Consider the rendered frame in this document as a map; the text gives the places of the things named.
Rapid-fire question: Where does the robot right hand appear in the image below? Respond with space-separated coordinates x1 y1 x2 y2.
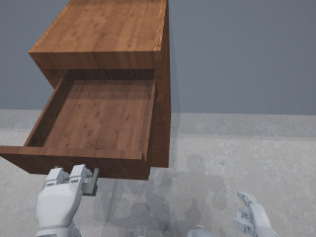
233 190 273 237

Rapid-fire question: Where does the drawer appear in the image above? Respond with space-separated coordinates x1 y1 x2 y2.
0 68 158 181

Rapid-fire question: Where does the left robot forearm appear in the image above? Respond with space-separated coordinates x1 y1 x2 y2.
36 227 71 237

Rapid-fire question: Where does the handle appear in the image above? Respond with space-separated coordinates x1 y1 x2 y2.
42 166 100 197

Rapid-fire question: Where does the right robot shin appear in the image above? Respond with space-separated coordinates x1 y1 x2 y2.
193 225 204 230

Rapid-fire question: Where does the right robot forearm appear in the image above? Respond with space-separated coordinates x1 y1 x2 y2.
254 226 279 237

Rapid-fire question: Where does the robot left hand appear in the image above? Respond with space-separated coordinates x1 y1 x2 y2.
36 164 93 237

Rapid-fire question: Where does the cabinet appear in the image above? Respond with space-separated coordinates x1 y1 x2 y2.
28 0 172 168

